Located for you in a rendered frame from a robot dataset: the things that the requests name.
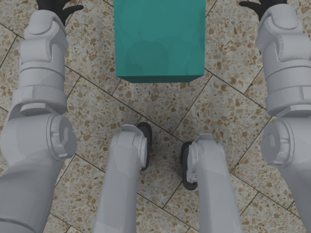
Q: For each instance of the carton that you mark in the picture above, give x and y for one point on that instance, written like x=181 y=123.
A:
x=159 y=41

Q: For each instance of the left robot thigh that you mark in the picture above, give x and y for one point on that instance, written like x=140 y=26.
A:
x=117 y=207

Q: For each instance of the robot left hand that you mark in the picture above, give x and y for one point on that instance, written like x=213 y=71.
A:
x=57 y=6

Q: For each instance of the left robot forearm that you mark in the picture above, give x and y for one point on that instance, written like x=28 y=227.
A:
x=41 y=68

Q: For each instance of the robot right hand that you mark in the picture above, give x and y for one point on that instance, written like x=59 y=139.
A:
x=261 y=9

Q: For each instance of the right robot upper arm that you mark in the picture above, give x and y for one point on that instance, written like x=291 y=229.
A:
x=286 y=144

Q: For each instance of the robot right foot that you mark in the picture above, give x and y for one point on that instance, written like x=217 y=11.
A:
x=184 y=164

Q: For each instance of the right robot forearm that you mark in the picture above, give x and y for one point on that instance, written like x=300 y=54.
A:
x=286 y=58

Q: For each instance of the left robot upper arm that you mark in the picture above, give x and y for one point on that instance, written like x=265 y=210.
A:
x=35 y=148

